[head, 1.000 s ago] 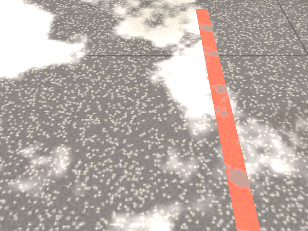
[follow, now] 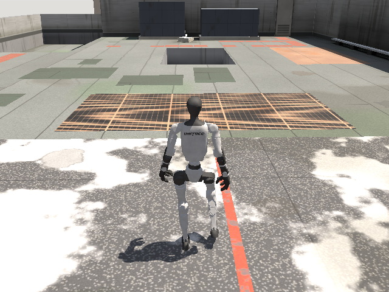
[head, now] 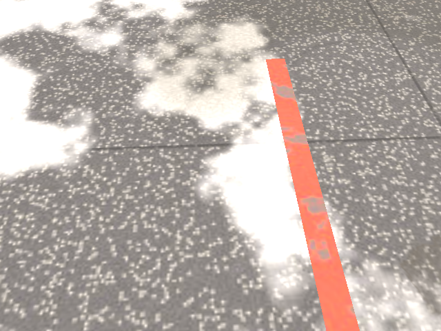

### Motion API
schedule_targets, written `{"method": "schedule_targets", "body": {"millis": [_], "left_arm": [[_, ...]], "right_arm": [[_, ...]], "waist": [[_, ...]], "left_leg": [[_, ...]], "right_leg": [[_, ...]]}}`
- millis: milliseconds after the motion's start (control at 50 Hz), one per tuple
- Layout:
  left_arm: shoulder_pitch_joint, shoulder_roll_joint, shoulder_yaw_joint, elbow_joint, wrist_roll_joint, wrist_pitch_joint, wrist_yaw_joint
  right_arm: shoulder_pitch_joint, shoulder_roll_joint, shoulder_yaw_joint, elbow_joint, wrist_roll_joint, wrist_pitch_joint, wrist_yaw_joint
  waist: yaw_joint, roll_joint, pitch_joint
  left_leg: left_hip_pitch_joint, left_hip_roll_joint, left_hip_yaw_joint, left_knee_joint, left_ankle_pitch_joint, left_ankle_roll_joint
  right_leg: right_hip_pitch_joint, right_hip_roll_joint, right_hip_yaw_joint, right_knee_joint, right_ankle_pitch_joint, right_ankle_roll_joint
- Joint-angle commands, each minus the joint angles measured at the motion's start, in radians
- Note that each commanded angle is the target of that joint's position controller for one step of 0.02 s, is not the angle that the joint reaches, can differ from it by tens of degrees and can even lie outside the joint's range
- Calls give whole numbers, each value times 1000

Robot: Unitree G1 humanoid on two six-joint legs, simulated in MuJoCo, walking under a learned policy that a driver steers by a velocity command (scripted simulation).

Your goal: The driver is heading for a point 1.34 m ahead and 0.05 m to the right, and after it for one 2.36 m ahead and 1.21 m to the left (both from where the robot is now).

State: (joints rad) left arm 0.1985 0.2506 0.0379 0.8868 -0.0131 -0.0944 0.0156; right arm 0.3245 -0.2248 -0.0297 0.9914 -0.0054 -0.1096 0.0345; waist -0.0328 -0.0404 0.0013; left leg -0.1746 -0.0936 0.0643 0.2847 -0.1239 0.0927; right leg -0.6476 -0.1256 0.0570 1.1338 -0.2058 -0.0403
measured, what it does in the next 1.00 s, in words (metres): walks ahead: right foot, then left foot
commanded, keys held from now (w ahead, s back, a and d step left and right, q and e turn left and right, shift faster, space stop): w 0.94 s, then no key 0.06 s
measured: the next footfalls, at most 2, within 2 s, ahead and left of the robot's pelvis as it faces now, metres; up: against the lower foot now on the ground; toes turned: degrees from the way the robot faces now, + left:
right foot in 0.30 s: +0.33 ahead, -0.17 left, +0.00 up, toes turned -2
left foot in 0.86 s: +0.65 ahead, +0.07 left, +0.00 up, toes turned +3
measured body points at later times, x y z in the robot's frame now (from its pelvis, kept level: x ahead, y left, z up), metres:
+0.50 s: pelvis +0.27 -0.08 +0.00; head +0.29 -0.10 +0.45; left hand +0.33 +0.18 -0.12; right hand +0.36 -0.35 -0.14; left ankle +0.27 +0.08 -0.66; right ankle +0.29 -0.16 -0.74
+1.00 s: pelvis +0.54 -0.01 -0.01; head +0.57 +0.00 +0.44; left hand +0.57 +0.25 -0.15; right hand +0.67 -0.27 -0.13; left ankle +0.61 +0.07 -0.74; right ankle +0.44 -0.16 -0.65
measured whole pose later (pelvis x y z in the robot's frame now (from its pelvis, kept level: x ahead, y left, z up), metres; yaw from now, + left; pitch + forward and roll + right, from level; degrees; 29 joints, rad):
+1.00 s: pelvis +0.54 -0.01 -0.01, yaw +1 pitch +2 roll +0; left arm 0.30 0.25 0.05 0.97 -0.02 -0.10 0.01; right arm 0.16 -0.24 -0.05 0.90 0.00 -0.10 0.04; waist 0.00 -0.02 0.03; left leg -0.36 -0.03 0.06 0.47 -0.14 0.07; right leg -0.39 -0.03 0.03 1.19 -0.39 -0.04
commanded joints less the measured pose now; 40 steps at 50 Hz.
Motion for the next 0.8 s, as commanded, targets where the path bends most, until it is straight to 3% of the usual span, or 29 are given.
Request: {"method": "schedule_targets", "body": {"millis": [20, 100, 200, 240, 260, 280, 300, 320, 340, 360, 380, 400, 420, 440, 460, 500, 560, 640, 740, 800], "left_arm": [[33, 42, 12, -42, 12, 6, 7], [-124, 29, 6, -83, 4, -5, -5], [-250, 40, 2, -131, -10, -14, -35], [-234, 61, 8, -139, -10, -23, -46], [-187, 77, 16, -130, -9, -27, -48], [-81, 107, 34, -100, -7, -30, -46], [112, 169, 62, -45, -5, -32, -39], [274, 286, 90, -19, 16, -28, -33], [310, 249, 80, -4, 12, -23, -39], [236, 172, 56, -17, 7, -26, -41], [142, 129, 42, -41, 6, -24, -40], [65, 101, 31, -53, 9, -23, -45], [29, 74, 23, -56, 13, -25, -49], [23, 63, 20, -48, 18, -25, -53], [40, 66, 21, -35, 18, -28, -54], [77, 95, 29, -11, 18, -32, -47], [129, 111, 33, 14, 17, -23, -29], [182, 124, 33, 37, 8, -14, -15], [258, 133, 39, 84, -1, 3, -8], [243, 148, 48, 92, -5, 16, -1]], "right_arm": [[-39, -133, -21, -56, 2, -16, -20], [39, -160, -26, -39, 17, -4, -34], [113, -170, -31, -6, 26, 16, -36], [106, -181, -37, -3, 27, 26, -39], [89, -189, -40, -6, 27, 32, -39], [67, -184, -37, -13, 24, 37, -39], [57, -150, -23, -27, 12, 39, -39], [129, -58, 7, -56, 0, 23, -34], [166, -29, 19, -42, 18, -4, -28], [89, -144, -10, -56, 42, -21, -24], [9, -165, -15, -80, 50, -27, -24], [-29, -152, -18, -85, 39, -22, -30], [-33, -142, -26, -86, 25, -9, -36], [-14, -118, -25, -81, 23, 6, -36], [2, -95, -23, -75, 21, 17, -37], [-21, -89, -26, -88, 18, 29, -40], [-140, -87, -30, -129, 10, 30, -40], [-282, -66, -23, -168, 15, 22, -29], [-412, -69, -16, -217, 26, 12, -5], [-405, -90, -22, -230, 27, 1, 11]], "waist": [[46, 77, 53], [-10, 80, 53], [-49, 95, 81], [-26, 107, 71], [6, 118, 48], [66, 115, -12], [142, 81, -137], [151, -125, -305], [140, -261, -391], [135, -161, -262], [109, -97, -164], [77, -23, -95], [46, -24, -58], [25, -38, -43], [16, -39, -36], [7, -23, -11], [30, -10, 18], [72, -18, 49], [106, -19, 97], [77, -33, 79]], "left_leg": [[-93, 284, -217, -203, 64, 172], [-10, 267, -167, -187, 80, 127], [141, 324, -179, -118, 54, 113], [187, 349, -193, -66, 94, 98], [191, 348, -187, -14, 188, 87], [177, 311, -154, 111, 354, 65], [74, 248, -100, 349, 396, 34], [-288, 118, -19, 755, 80, -36], [-520, 29, -121, 971, -422, -51], [-615, 99, -187, 1062, -384, -29], [-616, 154, -160, 1045, -288, -15], [-572, 194, -139, 982, -208, -21], [-518, 225, -140, 915, -155, -25], [-467, 235, -137, 883, -124, -31], [-445, 235, -127, 865, -107, -38], [-482, 238, -120, 809, -52, -52], [-568, 240, -116, 647, 77, -72], [-530, 208, -84, 416, 230, -72], [-556, 185, -76, 281, 188, -51], [-489, 163, -61, 236, 85, -17]], "right_leg": [[-31, -43, 3, -144, 151, 28], [-4, 1, -34, -423, 301, 36], [-2, 31, -44, -574, 226, 19], [46, 46, -51, -616, 147, -9], [122, 66, -69, -635, 118, -25], [268, 100, -96, -658, 105, -48], [534, 65, -53, -641, 128, -90], [937, -193, 322, -659, 91, -221], [1066, -295, 679, -821, -31, -308], [961, -261, 585, -837, -66, -255], [819, -223, 426, -848, -2, -215], [678, -176, 315, -886, 83, -196], [587, -135, 237, -922, 130, -177], [530, -110, 192, -951, 154, -171], [501, -98, 159, -969, 201, -178], [492, -92, 108, -992, 288, -190], [531, -90, 67, -1008, 334, -185], [549, -65, 11, -1029, 274, -156], [692, -117, 13, -987, 259, -151], [753, -146, 15, -915, 370, -132]]}}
